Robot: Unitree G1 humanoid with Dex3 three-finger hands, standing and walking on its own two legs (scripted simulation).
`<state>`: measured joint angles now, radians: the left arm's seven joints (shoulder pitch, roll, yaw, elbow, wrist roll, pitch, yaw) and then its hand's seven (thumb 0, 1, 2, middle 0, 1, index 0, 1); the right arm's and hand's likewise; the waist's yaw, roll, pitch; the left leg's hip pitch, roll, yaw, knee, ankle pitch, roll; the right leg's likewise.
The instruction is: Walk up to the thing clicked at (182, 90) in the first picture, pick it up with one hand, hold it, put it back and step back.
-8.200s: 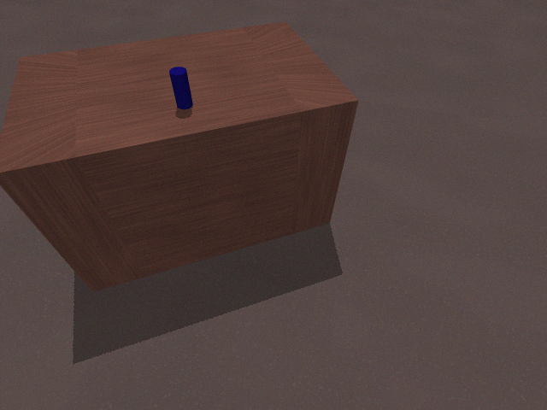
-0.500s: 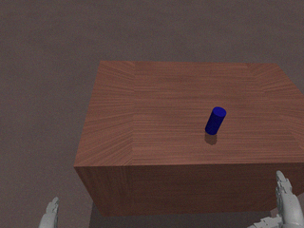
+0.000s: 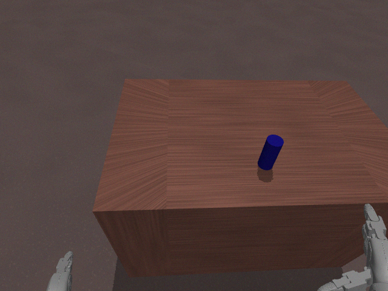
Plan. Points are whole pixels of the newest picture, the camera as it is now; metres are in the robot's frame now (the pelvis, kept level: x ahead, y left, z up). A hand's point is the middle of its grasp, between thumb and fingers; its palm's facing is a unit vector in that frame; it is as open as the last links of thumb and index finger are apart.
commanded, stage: rise first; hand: right
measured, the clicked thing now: (269, 153) +0.51 -0.25 -0.07
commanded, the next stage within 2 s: go down in 0.06 s
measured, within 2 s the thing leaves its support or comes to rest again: neither
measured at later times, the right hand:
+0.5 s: hand (353, 236) +0.21 -0.31 +0.03, palm faces +0.39 +0.88 -0.28, open 17.3 cm
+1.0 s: hand (355, 188) +0.31 -0.36 +0.04, palm faces +0.21 +0.98 -0.01, open 17.4 cm
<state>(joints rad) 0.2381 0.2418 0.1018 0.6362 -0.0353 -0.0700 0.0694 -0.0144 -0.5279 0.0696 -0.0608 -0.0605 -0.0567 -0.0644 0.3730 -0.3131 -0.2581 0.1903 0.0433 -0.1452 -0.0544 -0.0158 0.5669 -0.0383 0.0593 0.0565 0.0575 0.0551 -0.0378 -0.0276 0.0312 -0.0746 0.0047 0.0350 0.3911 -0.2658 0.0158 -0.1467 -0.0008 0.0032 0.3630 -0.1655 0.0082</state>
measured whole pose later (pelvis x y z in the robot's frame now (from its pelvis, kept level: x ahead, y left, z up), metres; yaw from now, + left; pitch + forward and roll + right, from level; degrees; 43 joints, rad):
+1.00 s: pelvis +0.00 -0.02 -0.03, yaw +1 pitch +8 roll +1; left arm 0.23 0.26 0.00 0.65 -0.03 -0.15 0.14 -0.01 -0.53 0.04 -0.07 -0.06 -0.07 -0.06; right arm -0.25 -0.57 -0.59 0.88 0.31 -0.35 0.51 -0.02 0.53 -0.07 0.03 0.07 0.04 0.07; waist 0.03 0.02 -0.07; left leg -0.44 -0.01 0.02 0.67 -0.37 -0.01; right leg -0.54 -0.02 -0.01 0.71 -0.31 -0.01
